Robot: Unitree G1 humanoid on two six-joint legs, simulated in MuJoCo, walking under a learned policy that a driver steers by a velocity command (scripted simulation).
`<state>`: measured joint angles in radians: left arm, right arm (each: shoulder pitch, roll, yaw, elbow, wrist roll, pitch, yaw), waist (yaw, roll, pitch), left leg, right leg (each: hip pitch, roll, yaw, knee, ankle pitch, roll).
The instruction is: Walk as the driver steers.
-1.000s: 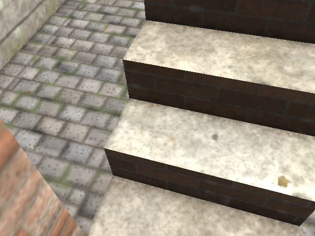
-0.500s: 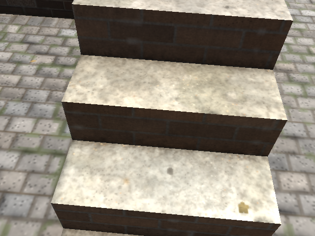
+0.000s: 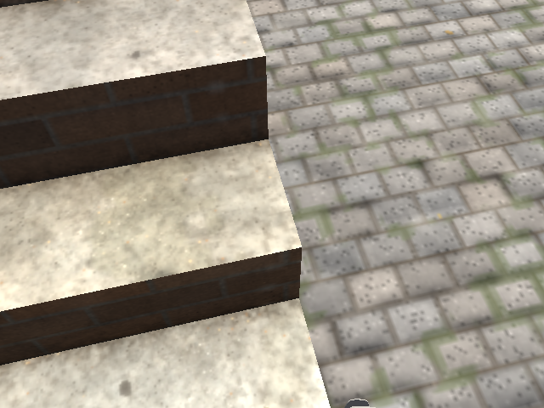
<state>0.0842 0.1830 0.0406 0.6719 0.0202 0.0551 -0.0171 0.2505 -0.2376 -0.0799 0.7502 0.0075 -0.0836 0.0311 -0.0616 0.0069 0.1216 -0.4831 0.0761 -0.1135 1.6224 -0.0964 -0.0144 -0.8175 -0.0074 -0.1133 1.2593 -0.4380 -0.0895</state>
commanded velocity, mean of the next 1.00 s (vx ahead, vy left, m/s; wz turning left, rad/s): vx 0.50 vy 0.00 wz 0.47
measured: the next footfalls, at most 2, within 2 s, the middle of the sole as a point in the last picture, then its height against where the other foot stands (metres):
left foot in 0.54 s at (264, 373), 0.20 m higher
right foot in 1.14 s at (389, 357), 0.39 m lower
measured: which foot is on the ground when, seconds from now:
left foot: up 0.00-0.52, down 0.54-0.96, up 0.98-1.00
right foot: down 0.00-0.54, up 0.56-1.00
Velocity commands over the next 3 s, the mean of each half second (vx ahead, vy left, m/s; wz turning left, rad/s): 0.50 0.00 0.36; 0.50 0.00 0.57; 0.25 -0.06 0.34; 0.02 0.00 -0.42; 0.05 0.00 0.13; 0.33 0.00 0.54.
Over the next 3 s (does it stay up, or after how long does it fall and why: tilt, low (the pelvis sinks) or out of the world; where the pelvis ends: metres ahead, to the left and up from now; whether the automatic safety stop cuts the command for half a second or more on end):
stays up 0.34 -0.90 -0.10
